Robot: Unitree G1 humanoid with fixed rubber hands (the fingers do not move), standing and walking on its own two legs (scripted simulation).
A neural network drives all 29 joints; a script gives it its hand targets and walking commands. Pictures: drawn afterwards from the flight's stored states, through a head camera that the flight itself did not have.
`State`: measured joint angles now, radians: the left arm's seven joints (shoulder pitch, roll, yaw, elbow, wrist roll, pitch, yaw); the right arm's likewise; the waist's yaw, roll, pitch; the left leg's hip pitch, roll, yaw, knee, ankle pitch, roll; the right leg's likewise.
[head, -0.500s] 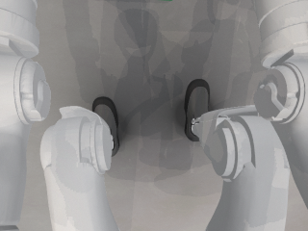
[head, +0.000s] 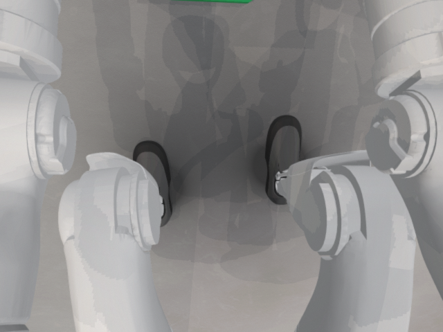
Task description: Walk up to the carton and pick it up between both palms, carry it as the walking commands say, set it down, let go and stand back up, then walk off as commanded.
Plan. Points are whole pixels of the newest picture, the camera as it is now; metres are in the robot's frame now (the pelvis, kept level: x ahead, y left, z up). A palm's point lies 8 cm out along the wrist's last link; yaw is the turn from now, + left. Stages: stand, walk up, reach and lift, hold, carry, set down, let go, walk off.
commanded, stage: reach and lift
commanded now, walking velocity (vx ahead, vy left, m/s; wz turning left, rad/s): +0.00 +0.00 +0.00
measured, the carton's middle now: out of the picture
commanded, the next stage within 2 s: none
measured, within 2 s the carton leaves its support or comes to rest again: leaves its support in 0.96 s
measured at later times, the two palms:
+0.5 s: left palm out of the picture +0.60 +0.15 -0.19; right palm out of the picture +0.57 -0.13 -0.21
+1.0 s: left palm out of the picture +0.60 +0.14 -0.18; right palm out of the picture +0.58 -0.13 -0.20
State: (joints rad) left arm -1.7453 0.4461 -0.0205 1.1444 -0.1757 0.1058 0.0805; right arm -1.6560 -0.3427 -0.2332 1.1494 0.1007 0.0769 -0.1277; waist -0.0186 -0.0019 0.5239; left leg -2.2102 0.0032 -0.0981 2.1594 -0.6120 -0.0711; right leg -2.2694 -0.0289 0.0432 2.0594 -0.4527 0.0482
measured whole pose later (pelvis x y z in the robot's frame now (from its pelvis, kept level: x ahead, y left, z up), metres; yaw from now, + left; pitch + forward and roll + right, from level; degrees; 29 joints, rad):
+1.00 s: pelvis +0.00 +0.00 -0.01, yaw +0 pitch +37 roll -2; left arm -1.75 0.35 0.16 1.05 -0.10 0.22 0.01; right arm -1.67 -0.29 -0.23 1.04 0.10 0.26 -0.11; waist 0.00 0.00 0.52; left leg -2.21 0.00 -0.10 2.19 -0.62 -0.07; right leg -2.27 -0.03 0.05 2.09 -0.47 0.05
